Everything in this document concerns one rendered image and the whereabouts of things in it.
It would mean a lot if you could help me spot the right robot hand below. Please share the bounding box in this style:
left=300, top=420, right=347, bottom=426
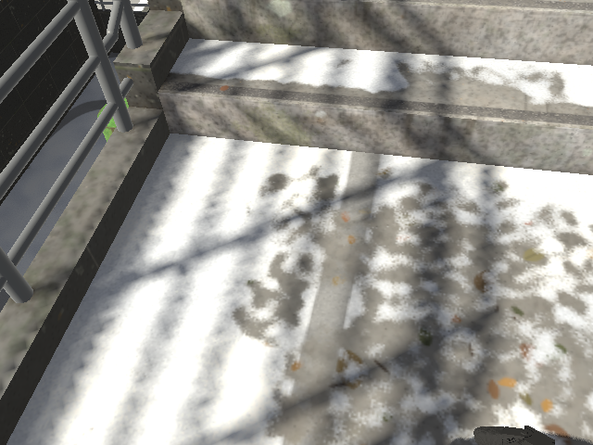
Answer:
left=473, top=426, right=555, bottom=445

